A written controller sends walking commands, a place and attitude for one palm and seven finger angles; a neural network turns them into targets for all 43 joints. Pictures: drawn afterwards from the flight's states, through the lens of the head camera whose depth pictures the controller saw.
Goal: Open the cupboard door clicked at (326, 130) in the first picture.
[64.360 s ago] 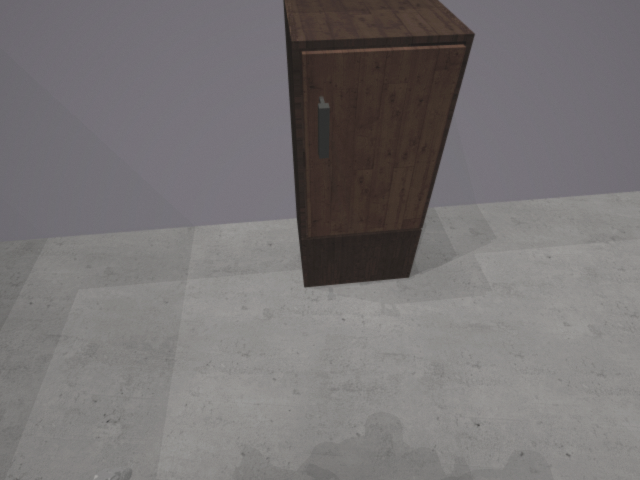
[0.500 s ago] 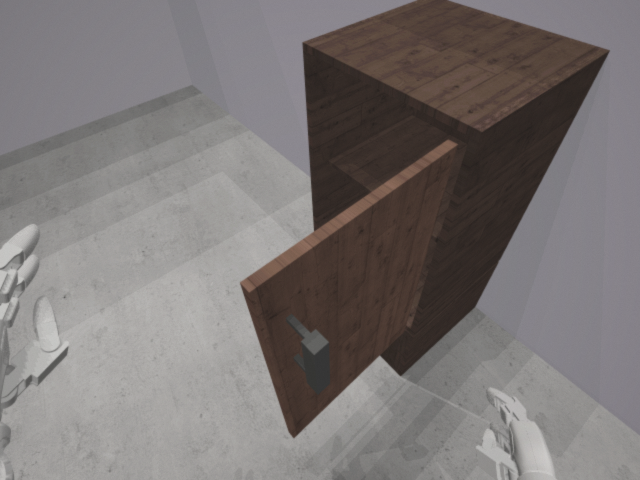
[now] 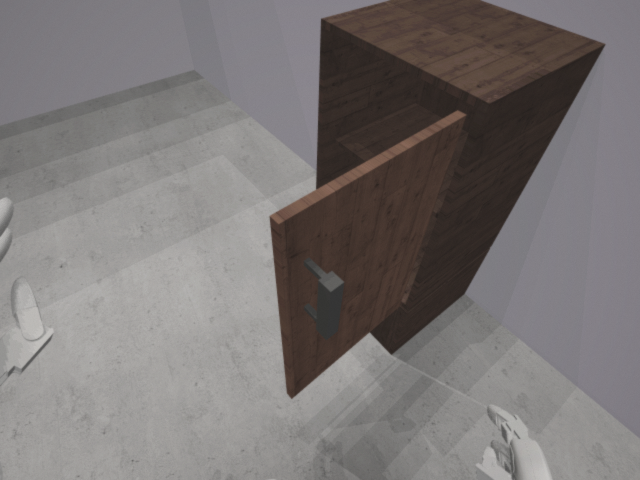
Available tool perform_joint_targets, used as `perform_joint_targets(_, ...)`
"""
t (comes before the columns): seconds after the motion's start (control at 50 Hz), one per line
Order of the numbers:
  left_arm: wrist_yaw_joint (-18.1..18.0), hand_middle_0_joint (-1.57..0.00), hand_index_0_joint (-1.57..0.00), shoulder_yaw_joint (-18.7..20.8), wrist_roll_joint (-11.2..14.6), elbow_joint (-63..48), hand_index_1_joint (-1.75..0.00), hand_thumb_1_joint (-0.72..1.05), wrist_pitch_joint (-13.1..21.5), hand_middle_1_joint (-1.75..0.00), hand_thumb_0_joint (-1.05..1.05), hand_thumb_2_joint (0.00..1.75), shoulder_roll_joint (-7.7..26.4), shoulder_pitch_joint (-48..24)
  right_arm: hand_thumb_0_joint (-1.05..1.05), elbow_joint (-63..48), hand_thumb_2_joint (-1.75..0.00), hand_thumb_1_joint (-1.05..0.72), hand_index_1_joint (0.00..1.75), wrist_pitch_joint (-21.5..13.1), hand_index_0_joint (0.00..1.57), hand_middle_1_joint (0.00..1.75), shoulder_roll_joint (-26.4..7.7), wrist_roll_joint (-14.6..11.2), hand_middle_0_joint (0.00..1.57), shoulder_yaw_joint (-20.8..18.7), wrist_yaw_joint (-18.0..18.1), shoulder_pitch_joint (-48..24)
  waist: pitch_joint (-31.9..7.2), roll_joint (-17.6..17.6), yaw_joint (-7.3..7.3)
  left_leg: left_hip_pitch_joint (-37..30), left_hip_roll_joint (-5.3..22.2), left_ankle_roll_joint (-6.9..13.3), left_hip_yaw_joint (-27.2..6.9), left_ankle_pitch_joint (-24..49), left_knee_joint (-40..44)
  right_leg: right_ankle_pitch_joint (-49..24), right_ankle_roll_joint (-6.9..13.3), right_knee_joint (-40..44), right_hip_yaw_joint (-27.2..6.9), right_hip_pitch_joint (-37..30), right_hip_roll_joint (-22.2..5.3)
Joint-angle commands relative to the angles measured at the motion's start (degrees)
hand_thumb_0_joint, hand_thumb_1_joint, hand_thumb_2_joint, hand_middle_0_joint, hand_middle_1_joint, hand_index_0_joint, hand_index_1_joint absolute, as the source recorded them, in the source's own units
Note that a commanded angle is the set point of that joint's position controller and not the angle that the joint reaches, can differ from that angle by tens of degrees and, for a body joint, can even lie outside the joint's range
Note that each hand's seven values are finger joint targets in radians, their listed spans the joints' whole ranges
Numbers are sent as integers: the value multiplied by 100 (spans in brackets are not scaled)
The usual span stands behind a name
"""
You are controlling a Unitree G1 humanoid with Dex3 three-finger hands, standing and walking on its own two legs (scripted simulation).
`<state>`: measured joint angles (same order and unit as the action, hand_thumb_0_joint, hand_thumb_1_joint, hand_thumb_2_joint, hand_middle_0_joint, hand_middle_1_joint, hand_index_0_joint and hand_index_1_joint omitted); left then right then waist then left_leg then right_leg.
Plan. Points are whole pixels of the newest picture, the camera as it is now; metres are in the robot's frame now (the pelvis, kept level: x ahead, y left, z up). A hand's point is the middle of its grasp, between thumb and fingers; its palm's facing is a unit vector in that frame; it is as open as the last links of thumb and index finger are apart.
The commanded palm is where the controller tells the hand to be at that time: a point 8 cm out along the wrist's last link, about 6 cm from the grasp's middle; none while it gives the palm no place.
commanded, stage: step back with the hand held close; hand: left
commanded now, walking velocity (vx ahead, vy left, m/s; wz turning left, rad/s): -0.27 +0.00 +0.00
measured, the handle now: (319, 298) +0.38 +0.03 -0.02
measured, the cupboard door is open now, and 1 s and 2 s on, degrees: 93 93 93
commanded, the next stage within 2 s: stop stepping back and stand still in 0.48 s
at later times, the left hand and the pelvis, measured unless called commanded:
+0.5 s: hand out of the picture +0.12 +0.28 +0.17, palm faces +0.42 -0.75 -0.51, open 7.5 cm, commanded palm +0.05 +0.31 +0.19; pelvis -0.07 +0.00 +0.01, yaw +3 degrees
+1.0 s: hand out of the picture +0.04 +0.21 +0.19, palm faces +0.40 -0.79 -0.47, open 7.5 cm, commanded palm -0.01 +0.25 +0.19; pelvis -0.17 -0.04 +0.00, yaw -4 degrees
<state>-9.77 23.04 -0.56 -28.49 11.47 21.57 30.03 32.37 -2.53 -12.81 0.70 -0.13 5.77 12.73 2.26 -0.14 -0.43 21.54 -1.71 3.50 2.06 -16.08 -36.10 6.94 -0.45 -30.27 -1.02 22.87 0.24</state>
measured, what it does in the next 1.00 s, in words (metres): walks backwards: right foot, then left foot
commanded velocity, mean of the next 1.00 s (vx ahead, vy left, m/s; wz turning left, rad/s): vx -0.13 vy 0.03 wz -0.04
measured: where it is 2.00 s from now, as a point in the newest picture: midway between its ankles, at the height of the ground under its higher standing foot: outside the picture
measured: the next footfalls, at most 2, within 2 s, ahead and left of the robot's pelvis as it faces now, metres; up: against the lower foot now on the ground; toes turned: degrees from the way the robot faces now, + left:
right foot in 0.76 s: -0.19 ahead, -0.13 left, +0.00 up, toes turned -6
left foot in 0.92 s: -0.07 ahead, +0.07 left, +0.00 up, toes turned +0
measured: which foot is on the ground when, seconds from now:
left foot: down 0.00-0.76, up 0.78-0.90, down 0.92-1.00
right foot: down 0.00-0.38, up 0.40-0.74, down 0.76-1.00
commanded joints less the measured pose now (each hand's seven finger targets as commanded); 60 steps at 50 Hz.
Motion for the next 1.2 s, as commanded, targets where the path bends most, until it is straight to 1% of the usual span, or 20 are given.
perform_joint_targets(0.0, -200, -20, -20, 895, 15, -1425, -30, 90, 494, -30, 0, 90, 1230, -294, 0, -860, -90, -90, 30, -427, 20, 30, -800, -18, 20, -282, 73, -583, -587, 676, 88, 1547, 933, 270, -1197, -2178, 1774, 909, 94, -275, -580, -1546, -152)
perform_joint_targets(0.06, -200, -20, -20, 1061, -102, -1399, -30, 90, 564, -30, 0, 90, 1240, -330, 0, -839, -90, -90, 30, -492, 20, 30, -822, 0, 20, -319, 73, -623, -584, 1190, 23, 2756, 1530, 490, -1674, -2881, 2496, 398, -76, -1573, -163, -2649, 274)
perform_joint_targets(0.12, -127, -20, -20, 1188, -102, -1044, -30, 90, 584, -30, 0, 90, 1332, -170, 0, -839, -90, -90, 30, -521, 20, 30, -819, -39, 20, -388, 35, -662, -416, 692, 26, 2851, 1391, 458, -1375, -2609, 1920, 209, -6, -1306, -470, -2563, 224)
perform_joint_targets(0.18, -41, -20, -20, 915, 94, -915, -30, 90, 613, -30, 0, 90, 1259, -129, 0, -668, -90, -90, 30, -531, 20, 30, -652, -42, 20, -368, -88, -533, -171, -551, 179, 805, 405, -138, -494, -1011, 144, 166, 563, 804, -1926, -190, -831)
perform_joint_targets(0.26, -103, -20, -20, 895, 182, -1123, -30, 90, 539, -30, 0, 90, 1408, -111, 0, -498, -90, -90, 30, -441, 20, 30, -501, -62, 20, -385, -160, -613, -1097, -1159, 114, -455, 130, -370, -246, -508, -1096, -770, 913, 1189, -1927, 81, -1496)
perform_joint_targets(0.32, -121, -20, -20, 1081, 165, -1429, -30, 90, 516, -30, 0, 90, 1608, -23, 0, -419, -90, -90, 30, -389, 20, 30, -571, -45, 20, -341, -92, -806, -905, -409, 133, -693, 303, -248, -295, 206, 708, -752, 441, 536, -1138, 24, -900)
perform_joint_targets(0.36, -113, -20, -20, 1110, 135, -1963, -30, 90, 597, -30, 0, 90, 1531, -24, 0, -601, -90, -90, 30, -479, 20, 30, -747, 0, 20, -349, -20, -914, -1185, 1570, -5, 207, 1701, 253, -1666, 1387, 1882, 250, -79, -1324, -184, -830, 262)
perform_joint_targets(0.42, -116, -20, -20, 1326, 168, -1936, -30, 90, 694, -30, 0, 90, 1627, 146, 0, -474, -90, -90, 30, -752, 20, 30, -635, 145, 20, -453, -64, -713, -1421, 1427, 44, 617, 2393, 707, -2020, 809, 2206, 2118, -41, -3634, -467, -780, 489)
perform_joint_targets(0.48, -95, -20, -20, 948, 289, -1972, -30, 90, 566, -30, 0, 90, 1285, 102, 0, -259, -90, -90, 30, -872, 20, 30, -621, 48, 20, -461, -142, -621, -1349, 980, 7, -1112, 1972, 482, -1060, 2881, 1623, 2246, -83, -2909, -164, 245, 304)
perform_joint_targets(0.54, -35, -20, -20, 595, 288, -1750, -30, 90, 427, -30, 0, 90, 1080, -59, 0, -135, -90, -90, 30, -940, 20, 30, -600, 67, 20, -389, -181, -578, -1308, 1259, 99, -1529, 1905, 366, -970, 2809, 1873, 2293, -123, -2228, 47, 164, 291)
perform_joint_targets(0.68, -23, -20, -20, 908, 431, -1743, -30, 90, 194, -30, 0, 90, 1440, 306, 0, -515, -90, -90, 30, -741, 20, 30, -543, -4, 20, -218, -195, -691, -1152, 1148, 55, -862, 870, -290, -192, -992, 2273, 1792, 202, 1209, 768, -1492, 393)
perform_joint_targets(0.72, -4, -20, -20, 1328, 456, -1919, -30, 90, 237, -30, 0, 90, 1944, 687, 0, -556, -90, -90, 30, -540, 20, 30, -386, 26, 20, -139, -241, -654, -1237, -240, 72, -1117, 250, -510, 241, -182, 41, 1719, 752, 2059, -626, -464, -966)
perform_joint_targets(0.76, -90, -20, -20, 1690, 488, -2314, -30, 90, 376, -30, 0, 90, 2348, 398, 0, -604, -90, -90, 30, -521, 20, 30, -387, 59, 20, -10, -235, -809, -1076, -691, -53, 197, 362, -476, 4, -150, -1389, -457, 1185, 1853, -1338, -714, -1983)
perform_joint_targets(0.82, -85, -20, -20, 1429, 430, -1815, -30, 90, 241, -30, 0, 90, 1798, 462, 0, -541, -90, -90, 30, -621, 20, 30, -433, -149, 20, -116, -182, -642, -1131, -1037, 71, 606, 414, -374, 39, 56, -647, -2554, 793, 733, -612, -1933, -1422)
perform_joint_targets(0.86, -115, -20, -20, 1212, 395, -1427, -30, 90, 233, -30, 0, 90, 1518, 444, 0, -385, -90, -90, 30, -651, 20, 30, -462, -104, 20, -74, -88, -559, -885, -307, 187, -506, 205, -274, 347, 826, 493, -2460, 527, 427, -243, -1392, -1165)
perform_joint_targets(0.92, -72, -20, -20, 872, 367, -916, -30, 90, 265, -30, 0, 90, 1348, 66, 0, -271, -90, -90, 30, -763, 20, 30, -809, -101, 20, -212, 4, -335, -913, 1148, 220, -1856, 1138, 276, -974, 2093, 1066, 376, -103, -931, 345, -100, -252)
perform_joint_targets(0.96, -93, -20, -20, 862, 296, -284, -30, 90, 253, -30, 0, 90, 1297, -27, 0, -218, -90, -90, 30, -808, 20, 30, -810, -74, 20, -224, -12, -205, -406, 946, 138, -1473, 1742, 656, -1899, 2082, 1527, 2161, -88, -1076, 273, 231, 12)
perform_joint_targets(1.04, -15, -20, -20, 852, 203, -667, -30, 90, 353, -30, 0, 90, 1369, -93, 0, -278, -90, -90, 30, -753, 20, 30, -776, -78, 20, -222, -54, -531, -244, 485, 46, 590, 1214, 217, -977, -975, 1874, 1571, 78, 116, 176, -1641, -172)
perform_joint_targets(1.1, 31, -20, -20, 853, 242, -1165, -30, 90, 355, -30, 0, 90, 1478, 135, 0, -386, -90, -90, 30, -653, 20, 30, -592, -91, 20, -262, -160, -617, 160, -1275, 40, 496, 90, -385, -91, -683, -1350, 3696, 839, 2517, -2485, -6, -1790)
perform_joint_targets(1.18, -23, -20, -20, 1034, 198, -1153, -30, 90, 530, -30, 0, 90, 1527, -63, 0, -260, -90, -90, 30, -770, 20, 30, -494, -77, 20, -183, -143, -392, -172, -357, 161, 562, 451, -396, -213, -191, -1213, 628, 858, 1595, -1112, -856, -1444)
